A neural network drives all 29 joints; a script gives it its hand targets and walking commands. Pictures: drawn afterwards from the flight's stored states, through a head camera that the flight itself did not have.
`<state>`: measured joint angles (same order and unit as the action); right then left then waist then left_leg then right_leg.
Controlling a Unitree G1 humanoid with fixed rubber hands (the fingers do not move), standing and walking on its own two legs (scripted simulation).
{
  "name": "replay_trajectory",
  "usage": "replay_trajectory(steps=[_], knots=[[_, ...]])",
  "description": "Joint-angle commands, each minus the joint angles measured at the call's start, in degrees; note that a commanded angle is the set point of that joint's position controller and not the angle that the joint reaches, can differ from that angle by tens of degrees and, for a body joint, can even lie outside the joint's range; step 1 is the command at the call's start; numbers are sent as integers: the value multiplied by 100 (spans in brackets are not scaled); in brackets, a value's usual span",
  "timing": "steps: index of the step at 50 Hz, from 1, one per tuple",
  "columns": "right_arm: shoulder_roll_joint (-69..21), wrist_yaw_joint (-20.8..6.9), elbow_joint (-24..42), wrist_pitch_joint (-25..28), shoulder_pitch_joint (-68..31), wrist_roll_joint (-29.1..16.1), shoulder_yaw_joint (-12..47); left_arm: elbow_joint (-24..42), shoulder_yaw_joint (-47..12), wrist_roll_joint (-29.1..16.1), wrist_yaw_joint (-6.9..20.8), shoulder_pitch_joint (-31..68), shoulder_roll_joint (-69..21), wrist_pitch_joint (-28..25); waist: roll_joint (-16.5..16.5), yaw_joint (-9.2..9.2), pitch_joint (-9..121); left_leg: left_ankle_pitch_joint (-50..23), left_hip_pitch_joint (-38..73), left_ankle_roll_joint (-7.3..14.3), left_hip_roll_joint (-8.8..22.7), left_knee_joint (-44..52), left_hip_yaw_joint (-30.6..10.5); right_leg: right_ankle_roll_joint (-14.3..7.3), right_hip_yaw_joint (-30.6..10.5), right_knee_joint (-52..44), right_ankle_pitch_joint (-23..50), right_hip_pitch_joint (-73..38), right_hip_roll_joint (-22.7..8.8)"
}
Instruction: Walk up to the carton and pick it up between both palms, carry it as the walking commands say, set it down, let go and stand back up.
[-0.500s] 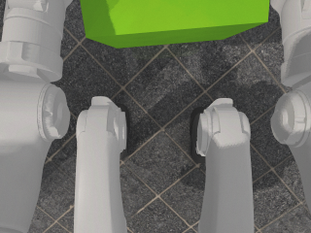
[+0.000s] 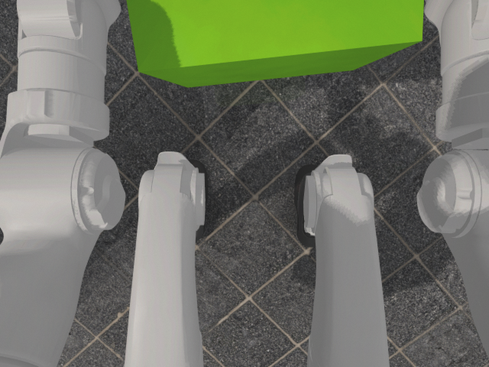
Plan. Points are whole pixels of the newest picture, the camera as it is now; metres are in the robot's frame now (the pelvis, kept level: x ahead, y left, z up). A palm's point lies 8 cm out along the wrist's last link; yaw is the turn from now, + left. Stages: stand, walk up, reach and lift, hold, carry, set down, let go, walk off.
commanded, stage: reach and lift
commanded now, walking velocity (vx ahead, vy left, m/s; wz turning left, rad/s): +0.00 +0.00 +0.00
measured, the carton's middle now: out of the picture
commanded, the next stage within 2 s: none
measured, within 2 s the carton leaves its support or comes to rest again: neither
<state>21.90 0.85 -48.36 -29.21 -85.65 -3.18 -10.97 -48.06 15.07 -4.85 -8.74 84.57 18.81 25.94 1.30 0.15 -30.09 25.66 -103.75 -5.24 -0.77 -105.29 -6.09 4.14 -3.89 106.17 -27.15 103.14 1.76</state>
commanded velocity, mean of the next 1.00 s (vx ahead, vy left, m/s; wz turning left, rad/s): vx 0.00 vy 0.00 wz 0.00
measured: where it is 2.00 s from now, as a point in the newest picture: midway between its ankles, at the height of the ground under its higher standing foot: (251, 217)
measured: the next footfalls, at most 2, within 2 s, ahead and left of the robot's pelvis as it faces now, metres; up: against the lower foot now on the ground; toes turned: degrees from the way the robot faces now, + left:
none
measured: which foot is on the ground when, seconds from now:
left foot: down 0.00-1.00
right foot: down 0.00-1.00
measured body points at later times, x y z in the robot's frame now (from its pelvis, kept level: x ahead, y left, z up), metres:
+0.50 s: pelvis +0.00 +0.00 +0.05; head +0.32 +0.00 +0.36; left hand +0.55 +0.19 -0.03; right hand +0.56 -0.18 -0.04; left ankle +0.16 +0.15 -0.44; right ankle +0.15 -0.14 -0.44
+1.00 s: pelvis -0.01 +0.00 +0.11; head +0.29 +0.00 +0.44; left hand +0.52 +0.19 +0.04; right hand +0.53 -0.17 +0.04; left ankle +0.16 +0.15 -0.44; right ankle +0.15 -0.14 -0.44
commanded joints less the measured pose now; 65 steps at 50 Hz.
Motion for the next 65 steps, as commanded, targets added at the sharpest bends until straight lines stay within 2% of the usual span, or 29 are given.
replay_trajectory(steps=[1, 2, 6, 7, 11, 12, 14, 15, 21, 23, 28, 29, 33, 35, 36, 39, 41, 45, 47, 48, 49, 51, 53, 54, 55, 57, 59, 60, 65], knots=[[-7108, -1523, 2735, 467, -4248, -1219, 1932, 2807, -2127, -950, 2213, 4568, -6589, -214, -257, 35, 15456, -1491, 4434, 348, -812, 1173, 1458, -123, 1069, -1352, 1650, -4757, 718], [-7183, -1534, 2669, 472, -4234, -1256, 1977, 2689, -2092, -954, 2208, 4462, -6652, -225, -287, 124, 15133, -1428, 4423, 358, -803, 1223, 1458, -112, 1073, -1335, 1535, -4610, 700], [-7125, -1553, 2752, 540, -4152, -1152, 1927, 2619, -2228, -919, 2237, 4357, -6829, -229, -248, -30, 15031, -1317, 4486, 311, -826, 1336, 1453, -155, 1073, -1503, 1514, -4673, 727], [-7278, -1556, 2518, 509, -4016, -1180, 1922, 2744, -2173, -910, 2237, 4413, -6746, -243, -151, 119, 15011, -1335, 4574, 307, -816, 1447, 1451, -169, 1032, -1579, 1525, -4707, 704], [-7165, -1540, 2577, 529, -4057, -1135, 1886, 2378, -2191, -884, 2261, 4132, -6863, -217, -186, 36, 14641, -1184, 4447, 325, -804, 1552, 1416, -157, 1006, -1710, 1400, -4719, 705], [-7305, -1552, 2513, 534, -4047, -1130, 1885, 2306, -2079, -838, 2268, 4062, -6937, -225, -215, 153, 14538, -1099, 4458, 328, -825, 1649, 1428, -169, 978, -1813, 1301, -4790, 721], [-7355, -1556, 2733, 549, -3968, -1221, 1960, 2664, -2290, -943, 2261, 4117, -7098, -245, -75, -10, 14957, -1292, 4881, 324, -827, 1702, 1398, -170, 1011, -1813, 1523, -4985, 732], [-7334, -1580, 2325, 504, -3770, -1107, 1851, 2491, -2168, -826, 2262, 4073, -6915, -210, -92, 60, 14602, -1111, 4681, 300, -814, 1782, 1361, -168, 1039, -1848, 1302, -4768, 709], [-7326, -1608, 2601, 495, -3879, -1158, 1937, 2654, -2306, -919, 2309, 4091, -7027, -176, -56, -37, 14811, -1059, 5050, 305, -824, 1997, 1326, -200, 972, -2171, 1284, -5109, 719], [-7381, -1563, 3098, 519, -4091, -1267, 2152, 2670, -2283, -926, 2312, 3951, -7054, -174, -145, 94, 15147, -1206, 5153, 342, -870, 2035, 1389, -171, 887, -2247, 1453, -5610, 716], [-7574, -1579, 2768, 457, -3725, -1275, 2179, 2693, -2249, -884, 2360, 3800, -6973, -180, -216, 142, 14759, -1045, 5024, 369, -860, 2289, 1412, -125, 816, -2553, 1320, -5925, 687], [-7569, -1574, 2721, 443, -3492, -1159, 2135, 2797, -2493, -986, 2371, 3913, -7062, -175, -228, -40, 14905, -1084, 5185, 335, -859, 2354, 1374, -160, 867, -2554, 1447, -5901, 709], [-7517, -1620, 2850, 500, -3666, -1204, 2176, 2664, -2342, -858, 2371, 3731, -7100, -169, -110, 154, 14609, -955, 5294, 340, -845, 2515, 1327, -170, 848, -2675, 1197, -5762, 696], [-7470, -1617, 2820, 494, -3534, -1148, 2109, 2681, -2427, -907, 2379, 3612, -7256, -160, -95, -65, 14867, -1087, 5604, 304, -854, 2607, 1277, -198, 882, -2800, 1354, -5980, 686], [-7643, -1642, 2626, 460, -3419, -1197, 2110, 2763, -2425, -889, 2384, 3735, -7093, -174, -37, 80, 14594, -969, 5470, 318, -845, 2708, 1321, -175, 812, -2868, 1257, -6020, 683], [-7708, -1648, 2823, 481, -3448, -1197, 2223, 2636, -2449, -865, 2412, 3485, -7239, -157, -129, 128, 14635, -953, 5715, 371, -849, 2848, 1261, -166, 781, -2971, 1224, -6151, 681], [-7618, -1640, 3206, 498, -3549, -1238, 2320, 2741, -2437, -914, 2446, 3397, -7289, -156, -229, 31, 14853, -1104, 5824, 375, -867, 2867, 1284, -152, 783, -3083, 1378, -6442, 675], [-7712, -1676, 2737, 477, -3308, -1123, 2127, 2576, -2395, -802, 2470, 3414, -7255, -167, -136, 83, 14276, -826, 5765, 379, -827, 3202, 1234, -174, 761, -3331, 1101, -6324, 660], [-7833, -1702, 2847, 468, -3075, -1140, 2201, 2893, -2552, -882, 2470, 3416, -7351, -164, -49, -65, 14659, -975, 6120, 335, -866, 3252, 1213, -188, 788, -3424, 1285, -6581, 667], [-7808, -1700, 2665, 467, -3146, -1096, 2116, 2740, -2448, -831, 2484, 3447, -7278, -184, -91, 43, 14292, -837, 5896, 370, -844, 3333, 1190, -200, 709, -3474, 1114, -6495, 643], [-7763, -1714, 2712, 472, -3029, -1023, 2121, 2605, -2531, -806, 2497, 3225, -7427, -143, -116, -47, 14334, -911, 6109, 357, -847, 3411, 1167, -197, 758, -3557, 1143, -6464, 645], [-7895, -1730, 2975, 519, -3104, -1135, 2228, 3009, -2658, -899, 2518, 3399, -7398, -193, -20, -35, 14650, -980, 6341, 349, -856, 3442, 1192, -202, 717, -3629, 1283, -6757, 654], [-7934, -1730, 2977, 510, -3063, -1168, 2352, 2822, -2629, -846, 2509, 3099, -7395, -181, -173, 123, 14632, -1124, 6423, 384, -863, 3545, 1175, -166, 695, -3709, 1345, -6961, 664], [-7917, -1734, 2778, 475, -2940, -1094, 2262, 2704, -2554, -829, 2550, 3134, -7308, -199, -207, 52, 14259, -936, 6221, 418, -816, 3587, 1178, -156, 645, -3802, 1189, -6852, 632], [-7993, -1751, 2748, 464, -2893, -1074, 2299, 2612, -2415, -712, 2566, 2874, -7323, -190, -218, 206, 14166, -854, 6151, 433, -839, 3711, 1196, -162, 619, -3897, 1099, -6958, 623], [-7992, -1746, 3201, 531, -2922, -1126, 2380, 2910, -2650, -844, 2587, 2954, -7472, -206, -207, 54, 14612, -1091, 6499, 443, -859, 3781, 1138, -172, 628, -3965, 1405, -7267, 617], [-7953, -1747, 2969, 541, -2829, -1074, 2367, 2666, -2638, -789, 2577, 2807, -7458, -204, -198, 24, 14221, -1004, 6476, 424, -845, 3840, 1095, -173, 623, -4017, 1296, -7103, 608], [-8126, -1758, 3020, 512, -2724, -1075, 2369, 3033, -2664, -797, 2593, 2936, -7384, -232, -220, 79, 14480, -1040, 6666, 444, -855, 3890, 1120, -165, 602, -4114, 1312, -7386, 627], [-8071, -1821, 2981, 557, -2513, -1084, 2363, 2975, -2803, -751, 2595, 2699, -7506, -203, -2, 58, 14175, -1161, 7038, 412, -806, 4153, 1050, -227, 579, -4341, 1393, -7332, 617]])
